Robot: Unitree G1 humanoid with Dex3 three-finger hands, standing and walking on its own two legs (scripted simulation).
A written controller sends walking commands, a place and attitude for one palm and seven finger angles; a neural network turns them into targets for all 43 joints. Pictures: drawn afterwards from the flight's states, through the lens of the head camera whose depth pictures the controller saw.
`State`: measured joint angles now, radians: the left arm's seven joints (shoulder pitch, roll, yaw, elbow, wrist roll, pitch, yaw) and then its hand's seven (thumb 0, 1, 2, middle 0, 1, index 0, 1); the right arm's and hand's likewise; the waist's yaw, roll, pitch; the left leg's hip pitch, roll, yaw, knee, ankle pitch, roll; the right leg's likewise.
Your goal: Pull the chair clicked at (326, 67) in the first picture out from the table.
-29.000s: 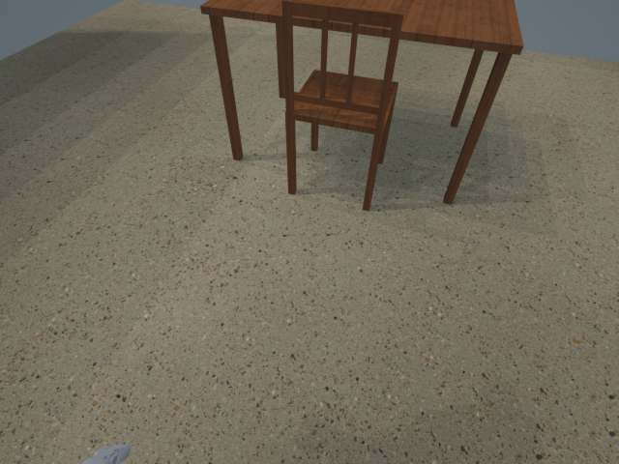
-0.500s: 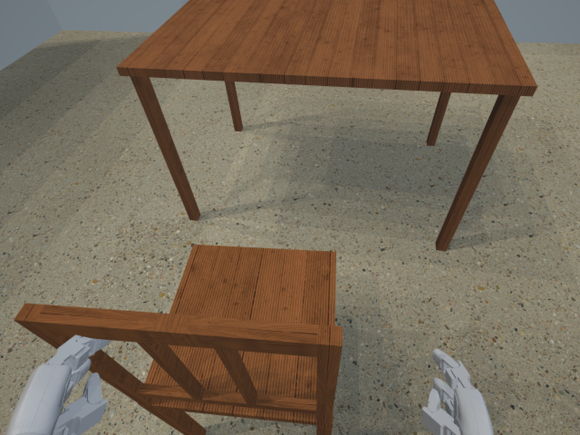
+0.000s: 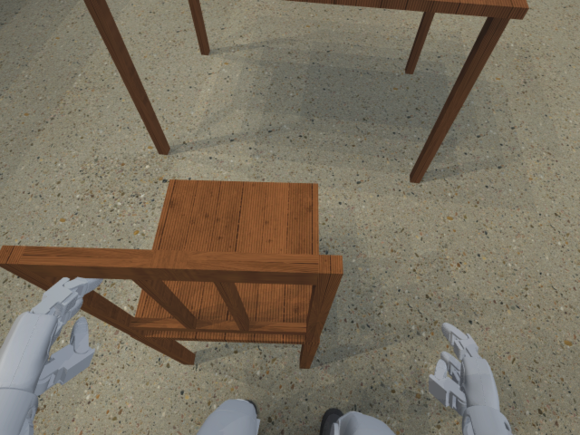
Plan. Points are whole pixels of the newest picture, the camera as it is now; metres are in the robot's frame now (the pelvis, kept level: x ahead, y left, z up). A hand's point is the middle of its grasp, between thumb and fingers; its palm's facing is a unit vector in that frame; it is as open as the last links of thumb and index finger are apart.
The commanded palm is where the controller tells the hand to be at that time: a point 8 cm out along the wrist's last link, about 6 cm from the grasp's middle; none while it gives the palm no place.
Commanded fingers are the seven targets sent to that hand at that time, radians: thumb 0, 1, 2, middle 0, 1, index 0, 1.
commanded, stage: step back with the hand held close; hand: left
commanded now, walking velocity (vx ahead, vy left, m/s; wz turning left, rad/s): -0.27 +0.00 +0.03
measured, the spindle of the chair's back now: (171, 303) +0.27 +0.23 -0.10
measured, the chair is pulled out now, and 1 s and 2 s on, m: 0.65 0.65 0.65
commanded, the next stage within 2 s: stop stepping back and stand still in 0.56 s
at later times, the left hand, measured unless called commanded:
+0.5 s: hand out of the picture +0.12 +0.33 +0.11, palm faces +0.44 -0.80 -0.41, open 7.4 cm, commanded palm +0.04 +0.36 +0.18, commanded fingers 0.00 0.90 0.90 -0.20 -0.30 -0.20 -0.30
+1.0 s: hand out of the picture +0.01 +0.35 +0.12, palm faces +0.50 -0.80 -0.32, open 7.4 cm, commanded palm -0.06 +0.37 +0.18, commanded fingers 0.00 0.90 0.90 -0.20 -0.30 -0.20 -0.30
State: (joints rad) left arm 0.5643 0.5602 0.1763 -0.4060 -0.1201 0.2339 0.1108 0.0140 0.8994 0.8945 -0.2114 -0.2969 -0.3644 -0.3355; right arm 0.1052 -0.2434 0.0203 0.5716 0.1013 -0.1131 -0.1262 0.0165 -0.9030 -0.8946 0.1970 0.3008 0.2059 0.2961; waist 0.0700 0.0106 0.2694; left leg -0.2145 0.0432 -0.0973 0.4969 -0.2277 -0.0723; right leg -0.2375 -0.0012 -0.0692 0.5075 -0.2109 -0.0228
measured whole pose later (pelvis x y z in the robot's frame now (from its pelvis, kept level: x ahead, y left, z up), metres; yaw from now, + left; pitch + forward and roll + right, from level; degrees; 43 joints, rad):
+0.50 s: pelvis -0.10 +0.06 -0.01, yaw +0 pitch -2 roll -2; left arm 0.43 0.35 0.37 -0.26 -0.02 -0.05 0.18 0.01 0.90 0.90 -0.20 -0.30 -0.20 -0.31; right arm 0.24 -0.19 0.02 0.60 0.04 -0.07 -0.09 0.02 -0.90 -0.89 0.20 0.30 0.21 0.30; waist -0.06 0.04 -0.01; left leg -0.36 0.01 -0.03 0.62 -0.23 0.03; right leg -0.43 -0.03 -0.02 0.75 -0.37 0.04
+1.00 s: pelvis -0.19 +0.07 +0.00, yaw +2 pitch -1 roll -1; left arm 0.45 0.31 0.38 -0.33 -0.04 -0.12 0.14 0.02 0.89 0.90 -0.21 -0.30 -0.21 -0.30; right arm 0.21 -0.21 -0.01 0.66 0.03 -0.11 -0.09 0.02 -0.90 -0.89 0.20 0.30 0.21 0.30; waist 0.00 -0.03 -0.03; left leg -0.24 -0.03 0.00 0.57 -0.31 0.04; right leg -0.20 -0.06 0.01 0.56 -0.32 0.05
